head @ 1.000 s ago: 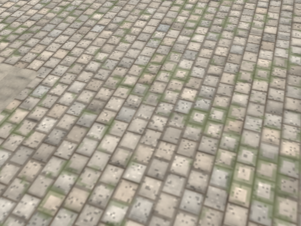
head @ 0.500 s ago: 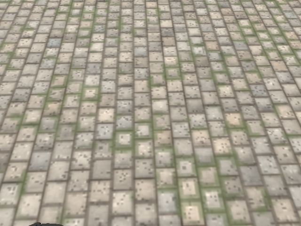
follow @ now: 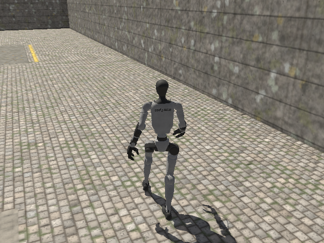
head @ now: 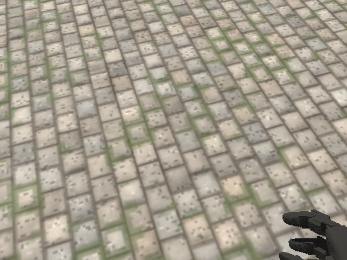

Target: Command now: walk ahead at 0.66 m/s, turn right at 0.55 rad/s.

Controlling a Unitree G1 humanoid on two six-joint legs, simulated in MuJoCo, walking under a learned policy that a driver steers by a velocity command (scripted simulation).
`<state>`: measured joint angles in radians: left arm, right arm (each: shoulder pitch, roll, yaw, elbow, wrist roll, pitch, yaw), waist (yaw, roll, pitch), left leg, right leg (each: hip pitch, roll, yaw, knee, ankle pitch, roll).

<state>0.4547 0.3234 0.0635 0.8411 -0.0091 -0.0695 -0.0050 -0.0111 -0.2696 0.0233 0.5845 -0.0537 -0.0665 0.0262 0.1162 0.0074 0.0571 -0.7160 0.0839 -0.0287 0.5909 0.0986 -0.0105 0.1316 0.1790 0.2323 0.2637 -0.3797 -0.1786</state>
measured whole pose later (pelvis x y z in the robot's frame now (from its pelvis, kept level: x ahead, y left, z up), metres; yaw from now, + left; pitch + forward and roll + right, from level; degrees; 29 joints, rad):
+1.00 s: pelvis +0.58 +0.14 -0.03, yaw +34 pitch +2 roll -1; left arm 0.49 0.26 0.02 0.87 0.03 -0.07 0.02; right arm 0.03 -0.32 -0.04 0.60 -0.03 -0.02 0.07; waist 0.07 0.04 0.06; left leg -0.60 -0.07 0.13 0.72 -0.14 0.18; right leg 0.07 -0.11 -0.20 0.85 -0.46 0.08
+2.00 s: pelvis +0.81 +0.29 +0.01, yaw +69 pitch +0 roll +0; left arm 0.24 0.30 0.08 0.75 -0.02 0.04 0.01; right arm 0.17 -0.21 -0.02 0.71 -0.02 0.01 -0.02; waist 0.01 -0.04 0.01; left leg -0.23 -0.01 0.04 0.50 -0.28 0.04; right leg -0.45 -0.03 0.04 0.93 -0.40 0.09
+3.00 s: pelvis +0.86 +0.31 +0.01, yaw +29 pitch +1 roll +0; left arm 0.18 0.30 0.06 0.65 -0.01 0.05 0.02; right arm 0.16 -0.24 -0.04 0.72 0.00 0.01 -0.02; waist -0.02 -0.03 0.06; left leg -0.27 -0.02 -0.06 0.47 -0.21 0.01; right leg -0.31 0.02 0.10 0.76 -0.46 0.09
